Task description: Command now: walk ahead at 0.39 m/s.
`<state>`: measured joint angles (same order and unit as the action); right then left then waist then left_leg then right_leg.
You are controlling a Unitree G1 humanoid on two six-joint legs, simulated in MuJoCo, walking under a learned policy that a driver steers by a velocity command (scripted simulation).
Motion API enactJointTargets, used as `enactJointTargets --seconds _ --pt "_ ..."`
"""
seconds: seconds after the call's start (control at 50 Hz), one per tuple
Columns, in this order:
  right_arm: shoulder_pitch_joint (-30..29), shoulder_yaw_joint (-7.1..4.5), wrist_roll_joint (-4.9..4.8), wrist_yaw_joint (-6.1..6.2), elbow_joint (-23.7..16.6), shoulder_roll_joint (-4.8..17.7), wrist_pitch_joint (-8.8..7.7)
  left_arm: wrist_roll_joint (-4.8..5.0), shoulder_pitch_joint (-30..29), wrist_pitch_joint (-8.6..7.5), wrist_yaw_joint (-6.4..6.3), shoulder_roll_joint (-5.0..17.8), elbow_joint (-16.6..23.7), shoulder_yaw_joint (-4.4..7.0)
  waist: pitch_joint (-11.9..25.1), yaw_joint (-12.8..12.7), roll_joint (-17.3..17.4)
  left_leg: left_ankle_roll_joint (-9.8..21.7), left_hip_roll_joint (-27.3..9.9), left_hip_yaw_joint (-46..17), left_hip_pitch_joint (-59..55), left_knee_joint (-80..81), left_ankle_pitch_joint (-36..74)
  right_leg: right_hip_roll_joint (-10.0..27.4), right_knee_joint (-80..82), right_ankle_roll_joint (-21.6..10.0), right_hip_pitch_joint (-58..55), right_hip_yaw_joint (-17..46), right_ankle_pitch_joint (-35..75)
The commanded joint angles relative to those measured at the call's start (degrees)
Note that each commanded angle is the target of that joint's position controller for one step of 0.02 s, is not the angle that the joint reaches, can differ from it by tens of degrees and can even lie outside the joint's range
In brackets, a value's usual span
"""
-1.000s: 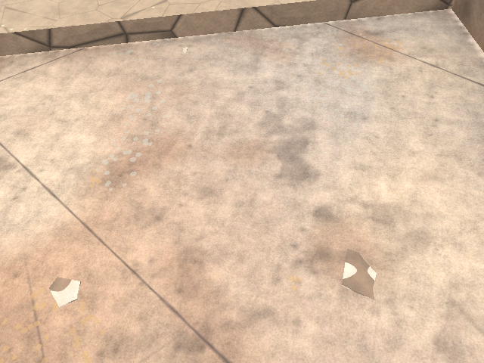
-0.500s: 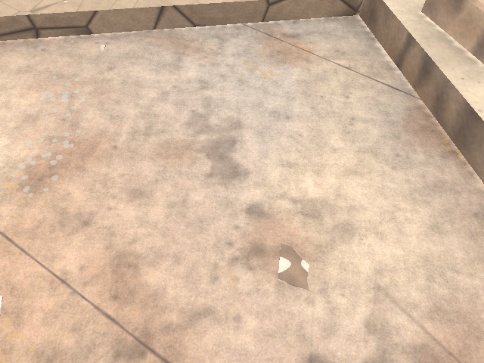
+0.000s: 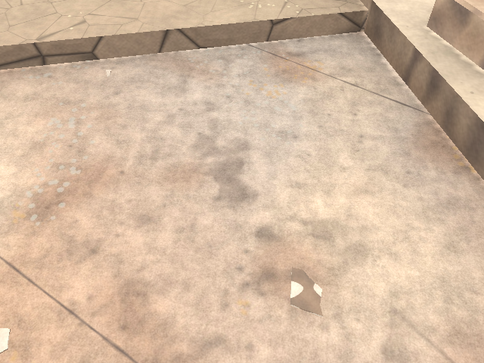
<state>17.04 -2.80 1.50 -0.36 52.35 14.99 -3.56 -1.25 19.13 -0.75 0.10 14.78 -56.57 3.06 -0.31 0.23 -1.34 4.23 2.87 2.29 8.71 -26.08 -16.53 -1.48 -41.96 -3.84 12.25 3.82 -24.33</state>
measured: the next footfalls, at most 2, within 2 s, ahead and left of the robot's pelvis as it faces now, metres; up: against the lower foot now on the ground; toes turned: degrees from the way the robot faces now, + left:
right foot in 0.36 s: +0.34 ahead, -0.12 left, +0.00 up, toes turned -3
left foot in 0.88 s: +0.36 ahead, +0.07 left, +0.00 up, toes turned +21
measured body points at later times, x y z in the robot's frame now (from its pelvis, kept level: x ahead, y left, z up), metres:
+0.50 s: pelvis +0.23 -0.05 +0.00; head +0.28 -0.06 +0.44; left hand +0.35 +0.21 -0.12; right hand +0.24 -0.30 -0.16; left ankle +0.12 +0.07 -0.64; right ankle +0.30 -0.11 -0.74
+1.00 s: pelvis +0.31 -0.02 -0.01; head +0.34 +0.01 +0.44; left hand +0.31 +0.26 -0.15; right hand +0.53 -0.23 -0.11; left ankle +0.32 +0.06 -0.74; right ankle +0.31 -0.14 -0.67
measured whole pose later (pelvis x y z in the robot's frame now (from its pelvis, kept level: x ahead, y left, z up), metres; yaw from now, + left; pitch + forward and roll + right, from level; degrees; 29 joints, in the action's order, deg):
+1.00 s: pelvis +0.31 -0.02 -0.01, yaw +21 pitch +0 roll -1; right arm 8.8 -3.9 0.5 0.2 46.1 13.7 1.8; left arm -1.1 11.1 1.9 -1.6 14.9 -48.5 3.5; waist -4.5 -0.4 -2.2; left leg 4.8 2.6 2.4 18.2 -31.1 -13.2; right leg 2.1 -61.4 1.3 24.2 -4.8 -28.3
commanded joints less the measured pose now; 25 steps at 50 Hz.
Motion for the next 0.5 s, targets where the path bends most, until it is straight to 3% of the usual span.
enactJointTargets --seconds 0.02,0.06,0.14,0.2,0.26,0.3,0.34,0.36,0.38,0.4,0.42,0.44,0.46,0.5 --pt "8.07 -1.60 0.22 0.16 0.70 7.02 -0.63 -0.28 -9.30 -2.62 0.96 4.95 6.49 0.71 -7.80 2.49 4.07 9.45 -20.44 -29.46 -15.20 18.59 -12.55 3.48 -16.00 -1.62 31.28 -0.12 2.51" --pt "6.16 -0.95 0.02 0.24 0.68 5.61 -1.29 -0.80 -9.83 -2.56 1.91 4.42 6.43 0.58 -6.57 1.15 5.24 7.77 -16.84 -21.64 -13.89 20.03 -2.77 5.27 -15.62 -0.51 29.69 -2.10 7.49" --pt "10.85 -0.21 -0.69 0.42 3.86 4.35 -1.86 -1.16 -15.82 -1.83 2.71 2.48 8.82 -0.24 -5.91 1.81 6.13 7.46 -14.05 -12.04 -13.51 18.59 21.62 4.76 -11.29 2.22 30.12 -6.43 12.15" --pt "10.99 0.01 -0.59 0.52 4.70 4.84 -1.87 -0.58 -22.44 -1.78 2.98 1.00 11.69 -1.28 -6.96 2.56 7.38 6.63 -12.46 -7.76 -8.51 18.75 26.59 3.59 -0.23 2.51 24.02 -8.71 17.01" --pt "11.15 -0.14 -0.63 0.57 5.62 6.10 -1.96 -0.16 -23.65 -1.53 2.51 2.20 12.75 -1.18 -7.07 2.03 8.04 5.90 -14.27 -6.94 -7.38 18.58 31.79 2.18 6.40 0.44 16.44 -9.72 19.52" --pt "9.55 -0.24 -0.77 0.75 5.82 6.85 -1.94 -0.28 -19.27 -1.71 1.72 3.75 11.69 -0.44 -4.87 -0.78 7.44 4.62 -15.14 -5.46 -9.56 12.51 45.53 0.45 8.26 -1.67 10.14 -9.73 18.03" --pt "8.77 -0.14 -1.01 0.83 6.07 6.87 -1.38 -0.77 -4.61 -2.65 0.55 5.71 6.91 0.92 2.52 -7.04 5.02 2.44 -12.21 -3.85 -7.24 -6.47 52.74 -1.74 13.78 -3.67 -6.73 -9.55 19.24" --pt "9.54 0.48 -1.43 0.73 5.09 5.00 -1.28 -2.23 3.72 -3.38 -0.28 9.04 5.15 1.89 8.00 -9.33 1.78 1.34 -9.34 -2.96 2.76 -21.45 36.28 7.68 15.23 -5.25 -19.74 -0.35 16.83" --pt "17.76 2.19 -3.33 0.78 4.24 -3.62 -0.79 -3.36 6.00 -3.49 -0.42 14.32 5.36 2.80 17.04 -4.85 -11.44 -1.07 -0.21 0.29 19.42 -43.78 -12.78 28.01 17.86 -11.96 -33.53 25.68 26.20" --pt "16.43 0.09 -2.08 1.59 5.64 3.80 -0.10 -0.01 3.88 -2.83 -0.05 13.01 5.82 2.94 17.72 -5.43 -4.81 -0.44 0.31 -6.06 19.83 -50.38 -13.18 27.91 22.83 -14.06 -25.98 31.37 30.38" --pt "11.81 -0.38 -1.65 1.66 4.42 4.03 0.20 0.75 -3.65 -2.93 -0.10 8.89 6.91 1.74 8.67 -2.05 -2.29 -0.24 -2.92 -6.44 20.58 -50.22 -8.56 25.42 23.41 -12.61 -17.24 20.20 32.86" --pt "8.81 -0.24 -1.19 1.52 3.76 2.88 0.20 0.75 -7.31 -3.38 -0.02 4.95 7.44 0.69 3.41 -1.13 -1.39 -0.26 -4.74 -5.43 20.10 -47.73 -6.17 22.42 24.71 -10.91 -10.33 12.36 39.67" --pt "7.63 -0.61 -0.78 1.26 3.78 2.57 0.72 0.48 -7.91 -3.78 -0.27 3.06 7.09 0.12 1.48 -0.17 -1.88 -0.37 -5.99 -5.50 18.47 -45.40 -5.16 19.82 25.28 -8.79 -6.60 6.30 44.64" --pt "8.53 -1.00 0.03 0.48 3.78 1.42 2.46 0.36 -7.16 -4.18 -0.89 2.16 6.34 -0.30 1.25 1.84 -3.01 -1.12 -5.91 -4.48 14.71 -43.27 -4.54 17.78 25.88 -7.24 -1.74 -0.74 51.27"
Keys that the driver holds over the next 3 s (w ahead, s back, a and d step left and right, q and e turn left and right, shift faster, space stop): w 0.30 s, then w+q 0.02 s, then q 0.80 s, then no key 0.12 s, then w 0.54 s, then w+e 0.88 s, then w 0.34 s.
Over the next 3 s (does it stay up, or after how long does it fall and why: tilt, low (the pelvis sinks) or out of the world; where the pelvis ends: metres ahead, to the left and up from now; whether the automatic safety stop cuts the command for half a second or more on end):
stays up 1.05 0.29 0.00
